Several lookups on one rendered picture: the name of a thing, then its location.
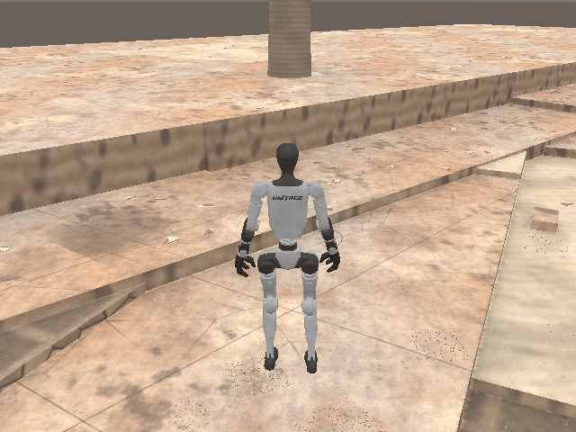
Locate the left robot hand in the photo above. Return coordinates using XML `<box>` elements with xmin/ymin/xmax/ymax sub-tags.
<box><xmin>235</xmin><ymin>254</ymin><xmax>256</xmax><ymax>277</ymax></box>

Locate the robot left forearm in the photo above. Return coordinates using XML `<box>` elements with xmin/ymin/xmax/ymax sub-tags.
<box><xmin>237</xmin><ymin>218</ymin><xmax>255</xmax><ymax>257</ymax></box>

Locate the right robot shin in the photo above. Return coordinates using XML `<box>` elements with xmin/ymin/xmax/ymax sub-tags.
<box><xmin>304</xmin><ymin>300</ymin><xmax>318</xmax><ymax>361</ymax></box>

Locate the robot shin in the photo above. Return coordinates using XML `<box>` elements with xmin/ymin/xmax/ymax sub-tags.
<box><xmin>263</xmin><ymin>298</ymin><xmax>276</xmax><ymax>358</ymax></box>
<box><xmin>304</xmin><ymin>300</ymin><xmax>318</xmax><ymax>361</ymax></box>

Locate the right robot hand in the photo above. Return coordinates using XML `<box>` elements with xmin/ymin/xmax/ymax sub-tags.
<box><xmin>319</xmin><ymin>252</ymin><xmax>340</xmax><ymax>273</ymax></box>

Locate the right robot upper arm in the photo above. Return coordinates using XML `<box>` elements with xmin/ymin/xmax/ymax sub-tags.
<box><xmin>306</xmin><ymin>182</ymin><xmax>330</xmax><ymax>230</ymax></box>

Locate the left robot shin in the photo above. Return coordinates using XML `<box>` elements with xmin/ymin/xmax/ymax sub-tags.
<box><xmin>263</xmin><ymin>298</ymin><xmax>276</xmax><ymax>358</ymax></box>

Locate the robot right forearm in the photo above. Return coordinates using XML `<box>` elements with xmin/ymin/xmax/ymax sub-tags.
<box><xmin>321</xmin><ymin>217</ymin><xmax>338</xmax><ymax>255</ymax></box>

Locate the left robot upper arm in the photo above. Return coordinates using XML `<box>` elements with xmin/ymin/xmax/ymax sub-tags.
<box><xmin>246</xmin><ymin>182</ymin><xmax>269</xmax><ymax>232</ymax></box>

